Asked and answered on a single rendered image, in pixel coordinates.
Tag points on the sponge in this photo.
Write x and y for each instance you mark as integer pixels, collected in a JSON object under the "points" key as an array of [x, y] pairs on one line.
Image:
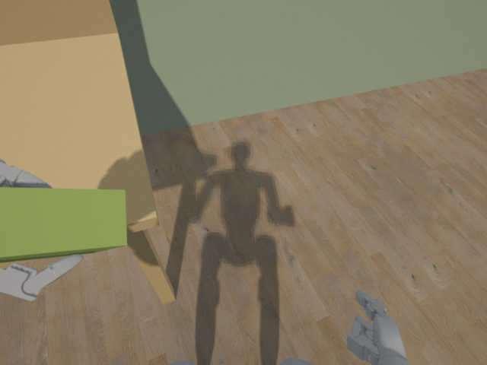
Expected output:
{"points": [[38, 223]]}

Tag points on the table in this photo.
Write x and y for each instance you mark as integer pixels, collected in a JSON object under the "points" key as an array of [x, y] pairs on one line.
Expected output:
{"points": [[67, 114]]}

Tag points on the robot left hand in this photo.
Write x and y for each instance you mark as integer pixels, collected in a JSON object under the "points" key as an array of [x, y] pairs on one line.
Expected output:
{"points": [[19, 280]]}

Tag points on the robot right hand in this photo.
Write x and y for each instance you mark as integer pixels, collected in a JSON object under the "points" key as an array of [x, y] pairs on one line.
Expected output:
{"points": [[373, 342]]}

